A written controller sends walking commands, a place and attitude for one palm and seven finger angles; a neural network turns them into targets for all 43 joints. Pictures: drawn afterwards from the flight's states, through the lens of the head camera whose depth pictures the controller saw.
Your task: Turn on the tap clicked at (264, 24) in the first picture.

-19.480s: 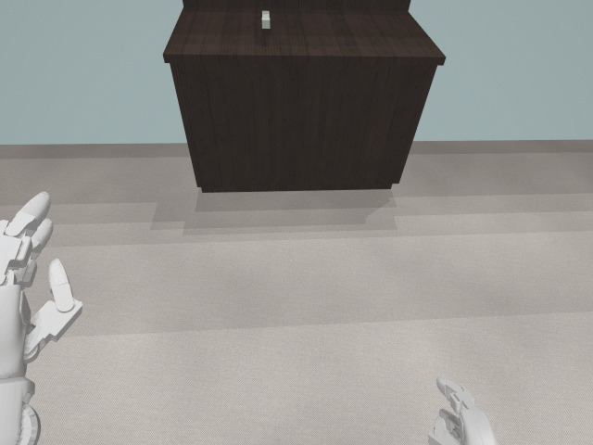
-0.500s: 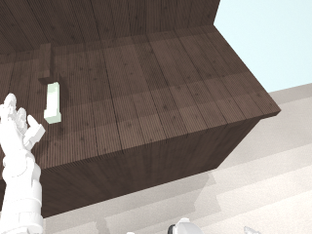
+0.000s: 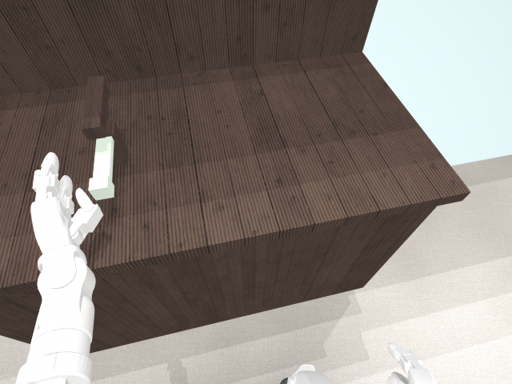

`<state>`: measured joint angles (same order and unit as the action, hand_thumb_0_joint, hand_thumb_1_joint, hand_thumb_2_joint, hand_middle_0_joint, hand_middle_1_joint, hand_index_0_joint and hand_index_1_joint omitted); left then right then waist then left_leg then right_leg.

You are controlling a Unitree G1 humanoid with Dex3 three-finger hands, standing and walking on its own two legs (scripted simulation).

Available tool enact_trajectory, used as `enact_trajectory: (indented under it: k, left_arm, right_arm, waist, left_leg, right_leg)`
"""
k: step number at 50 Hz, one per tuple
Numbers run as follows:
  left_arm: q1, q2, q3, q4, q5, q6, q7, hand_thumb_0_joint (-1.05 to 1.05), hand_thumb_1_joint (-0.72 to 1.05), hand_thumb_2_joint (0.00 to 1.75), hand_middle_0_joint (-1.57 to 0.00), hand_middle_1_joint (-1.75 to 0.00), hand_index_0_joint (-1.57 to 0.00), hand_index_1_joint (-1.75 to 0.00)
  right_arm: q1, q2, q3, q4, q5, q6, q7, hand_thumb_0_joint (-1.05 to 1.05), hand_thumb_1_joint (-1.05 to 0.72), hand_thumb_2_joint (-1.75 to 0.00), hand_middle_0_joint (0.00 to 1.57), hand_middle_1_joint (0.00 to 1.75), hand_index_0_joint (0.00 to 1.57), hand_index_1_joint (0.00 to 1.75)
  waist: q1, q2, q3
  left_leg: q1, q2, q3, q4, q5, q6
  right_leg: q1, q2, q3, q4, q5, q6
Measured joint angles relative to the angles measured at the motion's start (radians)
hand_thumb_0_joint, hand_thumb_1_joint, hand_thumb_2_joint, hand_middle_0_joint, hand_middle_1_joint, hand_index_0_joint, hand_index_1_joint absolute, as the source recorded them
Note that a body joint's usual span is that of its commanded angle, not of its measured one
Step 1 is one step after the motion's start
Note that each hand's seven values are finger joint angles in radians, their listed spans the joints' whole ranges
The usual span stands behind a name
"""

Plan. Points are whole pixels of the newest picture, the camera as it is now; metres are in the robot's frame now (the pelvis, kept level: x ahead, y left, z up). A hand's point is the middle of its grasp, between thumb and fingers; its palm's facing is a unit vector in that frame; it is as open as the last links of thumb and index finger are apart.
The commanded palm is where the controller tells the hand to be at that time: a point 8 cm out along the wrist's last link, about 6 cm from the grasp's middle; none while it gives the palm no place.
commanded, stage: push the lever round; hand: left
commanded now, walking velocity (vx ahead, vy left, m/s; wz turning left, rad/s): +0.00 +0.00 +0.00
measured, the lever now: (101, 187) +0.39 +0.27 +0.06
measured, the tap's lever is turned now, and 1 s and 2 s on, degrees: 0 18 48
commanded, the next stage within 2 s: none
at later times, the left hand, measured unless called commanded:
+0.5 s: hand (110, 208) +0.36 +0.25 +0.06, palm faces +0.51 -0.86 -0.07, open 7.7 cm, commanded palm +0.31 +0.28 +0.06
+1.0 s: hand (134, 203) +0.37 +0.21 +0.06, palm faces +0.60 -0.80 -0.06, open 7.7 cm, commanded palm +0.33 +0.24 +0.06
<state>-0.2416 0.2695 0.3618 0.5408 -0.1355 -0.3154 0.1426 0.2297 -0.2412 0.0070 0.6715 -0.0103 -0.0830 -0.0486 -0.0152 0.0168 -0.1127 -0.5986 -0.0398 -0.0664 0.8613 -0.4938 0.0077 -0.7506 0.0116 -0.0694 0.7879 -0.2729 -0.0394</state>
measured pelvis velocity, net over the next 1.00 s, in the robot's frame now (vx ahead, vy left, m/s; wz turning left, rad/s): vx -0.01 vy -0.01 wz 0.01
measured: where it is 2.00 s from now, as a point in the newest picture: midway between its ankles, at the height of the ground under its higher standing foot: outside the picture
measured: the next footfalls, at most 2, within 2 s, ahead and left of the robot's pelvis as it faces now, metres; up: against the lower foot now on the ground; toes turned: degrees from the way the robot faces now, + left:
none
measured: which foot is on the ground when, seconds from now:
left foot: down 0.00-1.00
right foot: down 0.00-1.00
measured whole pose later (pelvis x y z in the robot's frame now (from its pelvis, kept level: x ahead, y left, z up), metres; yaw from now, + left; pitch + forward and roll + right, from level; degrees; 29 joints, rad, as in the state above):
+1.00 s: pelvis -0.01 -0.01 +0.00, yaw +0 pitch +13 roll +0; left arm -0.35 0.14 0.27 0.62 -0.04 -0.32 0.46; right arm 0.22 -0.23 0.00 0.71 -0.04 -0.07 -0.04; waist -0.03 0.02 -0.12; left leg -0.61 -0.04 -0.07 0.86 -0.47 0.00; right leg -0.77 0.01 -0.07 0.79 -0.25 -0.05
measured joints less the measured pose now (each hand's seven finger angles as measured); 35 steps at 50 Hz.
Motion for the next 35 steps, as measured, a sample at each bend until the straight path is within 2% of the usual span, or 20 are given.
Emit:
enact_trajectory:
  k: [21,26,35]
  left_arm:
    - [-0.025,0.004,0.013,0.038,-0.007,-0.007,0.028,0.03,0.93,0.91,-0.15,-0.15,-0.15,-0.15]
    - [-0.018,-0.020,0.003,0.025,-0.006,-0.014,0.064,0.03,0.93,0.91,-0.15,-0.15,-0.15,-0.15]
    - [-0.037,-0.063,-0.033,0.027,0.029,-0.011,0.160,0.02,0.93,0.91,-0.15,-0.15,-0.15,-0.15]
  right_arm:
    - [0.030,-0.019,-0.014,0.027,0.004,0.006,0.002,0.01,-0.90,-0.90,0.21,0.30,0.21,0.30]
    - [0.028,-0.019,-0.017,0.027,0.002,0.004,0.006,0.01,-0.90,-0.90,0.21,0.30,0.21,0.30]
    - [0.010,-0.009,-0.012,0.027,-0.008,0.003,0.008,0.01,-0.90,-0.90,0.21,0.30,0.21,0.30]
  waist:
    - [-0.020,0.004,0.005]
    - [-0.019,0.005,0.001]
    - [-0.017,0.006,-0.001]
  left_leg:
    - [-0.006,0.012,0.003,-0.006,0.013,-0.015]
    - [-0.005,0.011,0.005,-0.009,0.016,-0.015]
    - [-0.007,0.006,0.002,-0.008,0.021,-0.013]
  right_leg:
    - [-0.012,0.011,0.000,0.001,0.013,-0.018]
    - [-0.012,0.011,0.003,-0.002,0.017,-0.018]
    - [-0.010,0.005,0.000,-0.005,0.021,-0.015]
